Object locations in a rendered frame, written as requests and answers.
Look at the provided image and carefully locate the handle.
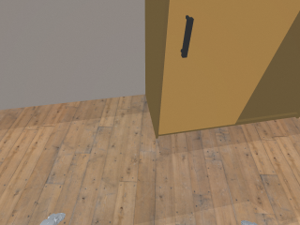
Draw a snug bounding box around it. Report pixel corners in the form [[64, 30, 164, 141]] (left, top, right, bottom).
[[180, 15, 194, 58]]

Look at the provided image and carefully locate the wardrobe door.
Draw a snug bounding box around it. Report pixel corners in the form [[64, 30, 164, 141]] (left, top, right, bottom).
[[237, 10, 300, 120], [158, 0, 300, 135]]

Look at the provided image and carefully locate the left robot hand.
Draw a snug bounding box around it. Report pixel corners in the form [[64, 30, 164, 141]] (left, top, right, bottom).
[[40, 213, 66, 225]]

